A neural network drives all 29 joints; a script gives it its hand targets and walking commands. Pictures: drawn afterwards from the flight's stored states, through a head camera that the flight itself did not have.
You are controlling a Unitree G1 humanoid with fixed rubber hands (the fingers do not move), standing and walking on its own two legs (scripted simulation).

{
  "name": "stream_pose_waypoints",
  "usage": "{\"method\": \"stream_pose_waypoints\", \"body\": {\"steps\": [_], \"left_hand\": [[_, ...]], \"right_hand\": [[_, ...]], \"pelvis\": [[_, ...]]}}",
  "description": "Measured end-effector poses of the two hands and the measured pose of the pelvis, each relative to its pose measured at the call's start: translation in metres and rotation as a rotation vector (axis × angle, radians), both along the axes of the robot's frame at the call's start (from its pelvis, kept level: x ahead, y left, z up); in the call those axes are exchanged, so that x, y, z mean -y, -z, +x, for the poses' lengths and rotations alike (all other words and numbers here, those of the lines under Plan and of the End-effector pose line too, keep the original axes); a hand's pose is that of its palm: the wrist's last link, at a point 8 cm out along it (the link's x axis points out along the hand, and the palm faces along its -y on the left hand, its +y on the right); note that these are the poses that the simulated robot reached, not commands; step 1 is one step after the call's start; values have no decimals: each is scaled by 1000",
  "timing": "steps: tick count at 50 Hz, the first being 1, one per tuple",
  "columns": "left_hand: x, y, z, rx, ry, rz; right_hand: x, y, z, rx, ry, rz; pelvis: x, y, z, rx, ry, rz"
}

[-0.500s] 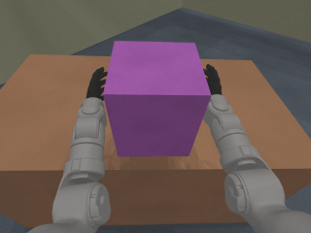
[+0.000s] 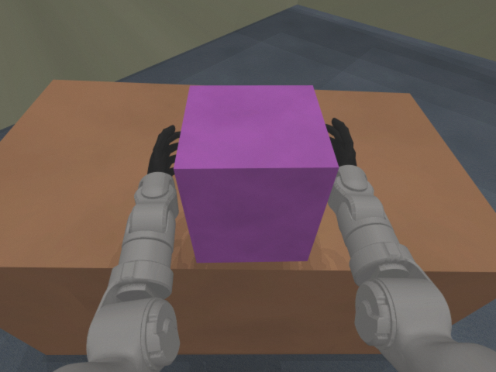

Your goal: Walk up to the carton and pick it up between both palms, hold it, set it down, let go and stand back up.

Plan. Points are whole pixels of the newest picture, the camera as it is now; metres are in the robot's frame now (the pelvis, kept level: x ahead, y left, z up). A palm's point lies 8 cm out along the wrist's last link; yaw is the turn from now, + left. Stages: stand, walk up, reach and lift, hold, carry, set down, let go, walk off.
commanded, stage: set down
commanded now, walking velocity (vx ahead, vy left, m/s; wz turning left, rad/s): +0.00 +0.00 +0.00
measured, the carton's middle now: (251, 178) +0.42 +0.00 +0.09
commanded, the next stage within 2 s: none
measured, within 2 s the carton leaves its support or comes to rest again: rests again in 1.26 s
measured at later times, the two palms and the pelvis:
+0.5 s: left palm (164, 181) +0.40 +0.15 +0.10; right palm (337, 175) +0.41 -0.15 +0.11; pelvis +0.01 +0.00 +0.00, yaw +0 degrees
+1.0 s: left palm (165, 192) +0.39 +0.15 +0.08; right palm (336, 185) +0.40 -0.15 +0.09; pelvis +0.01 +0.00 +0.00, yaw +0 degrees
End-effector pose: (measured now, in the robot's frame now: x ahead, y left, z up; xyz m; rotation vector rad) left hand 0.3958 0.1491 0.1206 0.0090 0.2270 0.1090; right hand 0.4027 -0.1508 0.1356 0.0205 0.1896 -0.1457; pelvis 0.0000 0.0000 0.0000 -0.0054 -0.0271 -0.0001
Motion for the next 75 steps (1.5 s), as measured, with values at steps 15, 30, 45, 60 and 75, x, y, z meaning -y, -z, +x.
{"method": "stream_pose_waypoints", "body": {"steps": [15, 30, 45, 60, 75], "left_hand": [[-1, 11, 6, 5, -3, 1], [1, 32, 2, -34, 5, -3], [0, 41, -1, -28, 5, -8], [-1, 57, -4, -42, 3, -6], [0, 64, 0, -22, 7, -3]], "right_hand": [[-1, 12, 5, 7, -3, -14], [1, 32, 0, -31, 5, -14], [0, 37, -3, -23, 2, -23], [-1, 52, -5, -35, -5, -40], [1, 61, -3, -16, -2, -45]], "pelvis": [[0, 0, 6, -9, 0, 0], [0, 0, 8, -11, 0, 0], [0, 0, 8, -12, 0, 0], [0, 0, 11, -15, 0, 0], [-1, 0, 17, -24, 1, -1]]}}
